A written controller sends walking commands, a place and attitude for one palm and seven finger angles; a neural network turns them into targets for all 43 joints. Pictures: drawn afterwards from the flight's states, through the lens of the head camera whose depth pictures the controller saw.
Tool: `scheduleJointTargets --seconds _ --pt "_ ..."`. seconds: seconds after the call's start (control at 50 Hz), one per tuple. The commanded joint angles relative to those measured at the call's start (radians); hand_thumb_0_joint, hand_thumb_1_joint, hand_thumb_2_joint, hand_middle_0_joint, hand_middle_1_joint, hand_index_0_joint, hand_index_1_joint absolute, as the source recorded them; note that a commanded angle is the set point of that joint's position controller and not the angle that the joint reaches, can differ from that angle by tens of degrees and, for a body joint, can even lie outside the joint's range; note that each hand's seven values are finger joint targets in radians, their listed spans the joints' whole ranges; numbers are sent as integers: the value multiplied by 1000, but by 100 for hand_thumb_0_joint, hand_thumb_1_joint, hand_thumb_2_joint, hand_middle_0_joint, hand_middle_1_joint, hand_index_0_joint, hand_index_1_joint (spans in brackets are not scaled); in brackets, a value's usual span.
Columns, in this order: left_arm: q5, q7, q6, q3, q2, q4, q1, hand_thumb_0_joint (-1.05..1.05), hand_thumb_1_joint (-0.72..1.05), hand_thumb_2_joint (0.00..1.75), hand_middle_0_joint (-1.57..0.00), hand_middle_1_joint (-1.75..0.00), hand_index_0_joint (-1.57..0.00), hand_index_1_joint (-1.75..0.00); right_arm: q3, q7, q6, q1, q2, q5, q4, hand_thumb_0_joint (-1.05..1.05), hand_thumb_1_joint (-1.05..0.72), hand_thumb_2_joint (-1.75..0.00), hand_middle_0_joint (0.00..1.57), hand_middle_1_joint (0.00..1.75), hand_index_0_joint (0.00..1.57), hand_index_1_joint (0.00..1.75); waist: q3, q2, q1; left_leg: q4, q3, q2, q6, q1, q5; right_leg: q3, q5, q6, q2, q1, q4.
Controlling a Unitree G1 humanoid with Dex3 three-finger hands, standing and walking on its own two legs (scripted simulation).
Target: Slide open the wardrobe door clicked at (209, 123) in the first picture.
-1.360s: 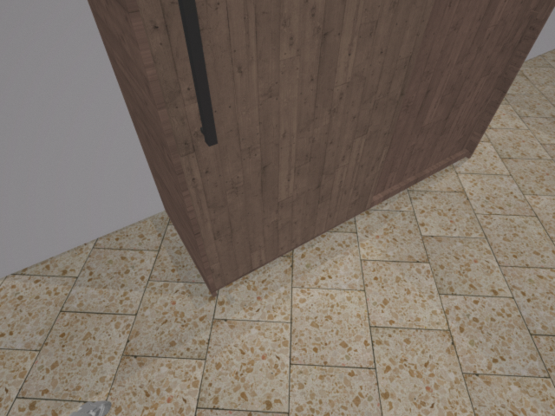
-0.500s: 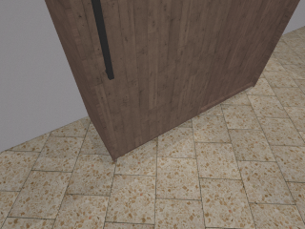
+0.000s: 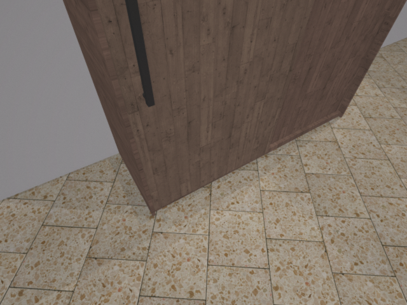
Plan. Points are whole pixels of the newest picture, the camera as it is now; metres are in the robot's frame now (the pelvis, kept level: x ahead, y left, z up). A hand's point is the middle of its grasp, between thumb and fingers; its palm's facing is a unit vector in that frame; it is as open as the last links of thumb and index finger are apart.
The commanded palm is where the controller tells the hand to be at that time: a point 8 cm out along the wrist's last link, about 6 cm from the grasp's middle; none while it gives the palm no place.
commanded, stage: look at it before walking up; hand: left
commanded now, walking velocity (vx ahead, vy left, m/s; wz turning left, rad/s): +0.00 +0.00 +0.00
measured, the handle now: (139, 56) +0.71 +0.23 +0.14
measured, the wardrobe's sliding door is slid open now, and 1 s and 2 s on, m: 0.00 0.00 0.00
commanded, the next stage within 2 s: walk to a spot facing it in 0.08 s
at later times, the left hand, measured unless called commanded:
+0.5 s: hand out of the picture +0.06 +0.21 -0.18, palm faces -0.12 -0.95 -0.28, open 7.4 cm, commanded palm none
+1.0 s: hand out of the picture +0.09 +0.20 -0.18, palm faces -0.29 -0.92 -0.25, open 7.4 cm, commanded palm none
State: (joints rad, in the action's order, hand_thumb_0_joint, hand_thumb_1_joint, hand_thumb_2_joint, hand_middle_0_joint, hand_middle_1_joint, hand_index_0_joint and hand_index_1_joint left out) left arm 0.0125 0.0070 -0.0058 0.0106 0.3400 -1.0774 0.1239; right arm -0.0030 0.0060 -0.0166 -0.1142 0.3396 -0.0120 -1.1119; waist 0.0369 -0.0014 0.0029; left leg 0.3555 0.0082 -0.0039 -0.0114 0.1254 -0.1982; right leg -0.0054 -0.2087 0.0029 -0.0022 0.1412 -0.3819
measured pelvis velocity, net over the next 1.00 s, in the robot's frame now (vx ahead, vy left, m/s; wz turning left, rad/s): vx -0.03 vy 0.01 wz -0.39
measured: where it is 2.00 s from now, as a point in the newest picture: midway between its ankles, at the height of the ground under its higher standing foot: outside the picture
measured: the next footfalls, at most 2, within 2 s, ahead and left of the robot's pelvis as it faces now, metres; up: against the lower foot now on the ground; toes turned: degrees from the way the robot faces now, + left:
left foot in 1.02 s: +0.04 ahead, +0.13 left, +0.00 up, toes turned -24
right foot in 1.42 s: -0.09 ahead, -0.12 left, +0.00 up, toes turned -43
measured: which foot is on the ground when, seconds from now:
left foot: down 0.00-0.56, up 0.58-1.00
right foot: down 0.00-1.00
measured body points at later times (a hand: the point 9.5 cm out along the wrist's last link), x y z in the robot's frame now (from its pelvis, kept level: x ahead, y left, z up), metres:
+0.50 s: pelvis -0.01 -0.01 -0.02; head +0.01 -0.01 +0.43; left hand +0.07 +0.26 -0.16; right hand +0.05 -0.27 -0.16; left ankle +0.00 +0.13 -0.75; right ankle -0.01 -0.11 -0.74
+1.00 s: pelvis -0.03 +0.01 -0.01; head +0.01 +0.01 +0.44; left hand +0.10 +0.25 -0.16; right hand +0.00 -0.27 -0.14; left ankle +0.00 +0.15 -0.74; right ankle -0.01 -0.10 -0.75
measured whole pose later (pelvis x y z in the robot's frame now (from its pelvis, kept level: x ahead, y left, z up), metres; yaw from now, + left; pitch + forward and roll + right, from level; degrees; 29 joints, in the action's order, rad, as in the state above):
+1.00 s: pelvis -0.03 +0.01 -0.01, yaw -22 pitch +2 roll +1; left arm 0.03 0.01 0.06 -0.07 0.24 -0.91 0.26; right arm 0.05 0.04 0.02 -0.12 0.22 0.00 -0.90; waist 0.04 0.04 0.05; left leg 0.59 0.01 0.00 -0.04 0.27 -0.36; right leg -0.20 -0.16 0.02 0.11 0.36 -0.49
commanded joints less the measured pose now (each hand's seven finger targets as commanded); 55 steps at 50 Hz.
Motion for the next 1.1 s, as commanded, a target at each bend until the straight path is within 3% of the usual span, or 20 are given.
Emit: scheduleJointTargets --seconds 0.0,0.2,0.26,0.34,0.4,0.46,0.5,0.52,0.54,0.56,0.58,0.62,0.66,0.84,0.94,0.96,0.98,1.0,1.02,1.08 --pt "-2 -18 -24 -46 212 61 -44 0 90 90 -20 -30 -20 -30 36 11 -21 49 207 5 64 0 -90 -90 20 30 20 30 -71 13 -1 -56 92 -114 35 -16 151 -100 158 26 -116 -15 69" --pt "-1 -15 -18 -51 214 66 -48 0 90 90 -20 -30 -20 -30 39 15 -21 47 213 4 64 0 -90 -90 20 30 20 30 -54 -6 -2 -50 76 -119 31 -25 149 -112 178 28 -108 4 65" --pt "-1 -20 15 -39 105 73 16 0 90 90 -20 -30 -20 -30 27 21 -1 -21 93 1 72 0 -90 -90 20 30 20 30 -69 4 -9 12 26 -127 14 -33 161 -126 242 16 -99 51 -5" --pt "5 -15 37 -56 98 128 53 0 90 90 -20 -30 -20 -30 53 30 17 -47 108 0 129 0 -90 -90 20 30 20 30 -59 -16 -8 60 17 -166 32 -13 132 -129 241 14 -62 143 -119" --pt "7 -5 46 -66 78 168 79 0 90 90 -20 -30 -20 -30 73 31 22 -31 120 -3 174 0 -90 -90 20 30 20 30 -39 -89 -2 43 48 -232 71 37 74 -99 138 4 -13 203 -257" --pt "8 3 55 -77 36 198 108 0 90 90 -20 -30 -20 -30 87 28 16 0 123 -5 208 0 -90 -90 20 30 20 30 -34 -193 19 10 89 -358 165 103 204 -10 -248 -20 -7 206 -481" --pt "8 8 50 -88 24 191 192 0 90 90 -20 -30 -20 -30 91 27 20 48 112 -9 235 0 -90 -90 20 30 20 30 -32 -137 69 145 6 -323 123 180 201 -1 -185 -14 -34 90 -355" --pt "15 7 41 -97 49 178 246 0 90 90 -20 -30 -20 -30 93 24 27 55 97 -5 243 0 -90 -90 20 30 20 30 -31 -10 94 319 -61 -246 60 249 94 -40 11 -3 -49 22 -184" --pt "29 -7 25 -118 148 189 261 0 90 90 -20 -30 -20 -30 84 19 35 21 12 2 271 0 -90 -90 20 30 20 30 -26 348 77 612 -165 -60 -35 431 -268 -442 188 74 -276 -9 23" --pt "11 -17 27 -117 166 200 269 0 90 90 -20 -30 -20 -30 82 21 44 44 18 3 287 0 -90 -90 20 30 20 30 -26 305 88 743 -24 -25 -32 426 -393 -581 158 159 -355 95 136" --pt "13 -23 30 -121 150 218 213 0 90 90 -20 -30 -20 -30 86 20 47 55 16 4 282 0 -90 -90 20 30 20 30 -3 235 63 812 41 -42 -24 434 -336 -597 -7 187 -325 140 161" --pt "9 -25 23 -113 97 241 124 0 90 90 -20 -30 -20 -30 90 14 40 14 20 -3 252 0 -90 -90 20 30 20 30 -19 96 16 804 41 -74 -34 418 -208 -470 31 182 -250 119 102" --pt "8 -23 17 -110 78 240 133 0 90 90 -20 -30 -20 -30 87 15 39 -9 -6 -5 238 0 -90 -90 20 30 20 30 -68 95 12 761 20 -63 -46 385 -175 -395 121 167 -208 83 70" --pt "15 -21 28 -129 83 219 194 0 90 90 -20 -30 -20 -30 80 28 30 25 -33 6 272 0 -90 -90 20 30 20 30 -116 140 49 477 9 -19 -47 320 -234 -462 251 183 -169 -2 37" --pt "13 -17 42 -133 93 245 107 0 90 90 -20 -30 -20 -30 78 39 14 -103 -25 16 259 0 -90 -90 20 30 20 30 -137 173 -7 149 1 16 -17 93 -138 -483 244 118 -118 111 -5" --pt "8 -14 44 -129 79 253 86 0 90 90 -20 -30 -20 -30 82 44 7 -147 -8 16 247 0 -90 -90 20 30 20 30 -145 145 -30 47 12 -8 -3 -43 -76 -443 166 75 -73 213 -45" --pt "1 -9 47 -120 31 274 77 0 90 90 -20 -30 -20 -30 91 48 -3 -177 55 8 248 0 -90 -90 20 30 20 30 -142 -28 -50 -74 181 -166 50 -162 -136 -342 -19 25 32 387 -176" --pt "3 5 46 -115 -9 292 81 0 90 90 -20 -30 -20 -30 104 45 1 -135 136 -2 276 0 -90 -90 20 30 20 30 -73 -281 -28 -152 395 -411 125 -129 -76 -138 -318 -30 127 533 -433" --pt "15 7 44 -128 24 303 80 0 90 90 -20 -30 -20 -30 96 40 7 -82 140 -2 309 0 -90 -90 20 30 20 30 -39 -213 -11 -144 427 -503 196 31 -45 -106 -330 -57 50 500 -628" --pt "21 27 57 -134 21 249 117 0 90 90 -20 -30 -20 -30 70 42 -3 17 45 -12 321 0 -90 -90 20 30 20 30 13 -144 45 -80 118 -287 140 103 163 -61 -183 -81 21 462 -849"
